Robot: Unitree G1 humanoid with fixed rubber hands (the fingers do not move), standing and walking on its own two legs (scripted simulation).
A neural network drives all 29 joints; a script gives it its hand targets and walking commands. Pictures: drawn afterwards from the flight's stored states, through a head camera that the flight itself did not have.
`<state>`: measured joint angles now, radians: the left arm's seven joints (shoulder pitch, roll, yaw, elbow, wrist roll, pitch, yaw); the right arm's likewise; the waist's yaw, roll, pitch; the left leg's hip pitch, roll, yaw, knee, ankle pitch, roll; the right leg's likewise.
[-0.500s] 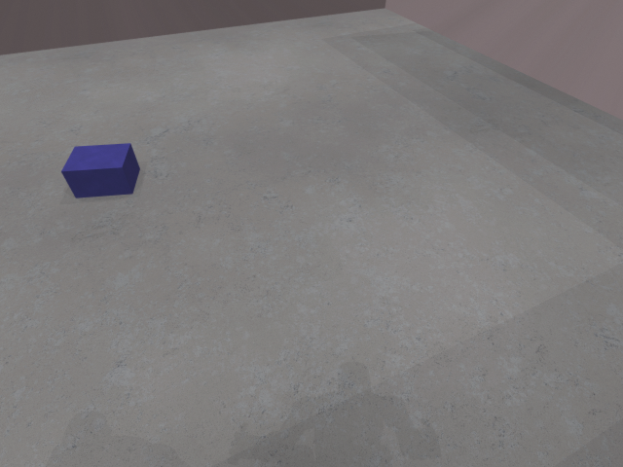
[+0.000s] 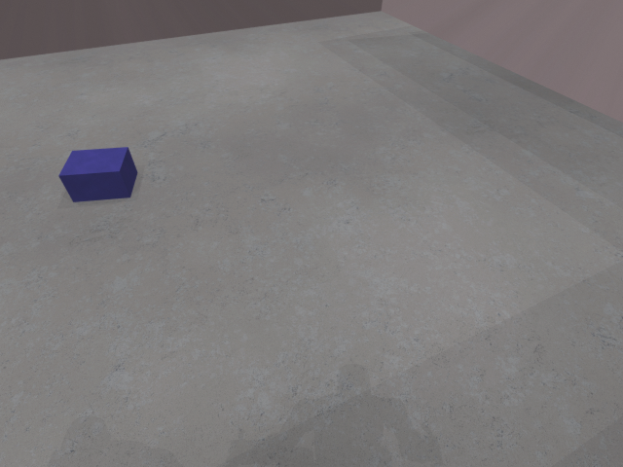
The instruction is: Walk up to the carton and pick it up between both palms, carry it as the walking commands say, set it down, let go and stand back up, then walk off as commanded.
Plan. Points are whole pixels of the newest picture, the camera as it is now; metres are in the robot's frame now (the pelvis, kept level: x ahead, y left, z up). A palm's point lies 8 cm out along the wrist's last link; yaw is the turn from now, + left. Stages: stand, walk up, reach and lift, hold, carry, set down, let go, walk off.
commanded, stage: walk up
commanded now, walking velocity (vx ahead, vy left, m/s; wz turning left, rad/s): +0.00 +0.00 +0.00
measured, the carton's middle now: (101, 174) +1.69 +1.09 -0.70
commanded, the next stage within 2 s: none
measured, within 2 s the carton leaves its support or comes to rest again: neither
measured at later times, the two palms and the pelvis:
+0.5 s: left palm out of the picture +0.08 +0.42 -0.10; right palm (493, 441) +0.20 -0.24 -0.07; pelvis +0.05 +0.06 -0.01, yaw +9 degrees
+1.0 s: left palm out of the picture +0.17 +0.46 -0.07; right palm (381, 308) +0.45 -0.13 -0.11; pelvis +0.24 +0.13 -0.02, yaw +23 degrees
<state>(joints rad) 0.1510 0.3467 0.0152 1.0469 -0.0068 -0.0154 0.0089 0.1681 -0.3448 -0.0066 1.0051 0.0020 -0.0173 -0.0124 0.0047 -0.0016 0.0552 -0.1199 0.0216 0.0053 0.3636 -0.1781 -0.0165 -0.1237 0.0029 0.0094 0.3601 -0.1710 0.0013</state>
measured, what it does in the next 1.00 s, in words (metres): walks ahead, turning left: left foot, then right foot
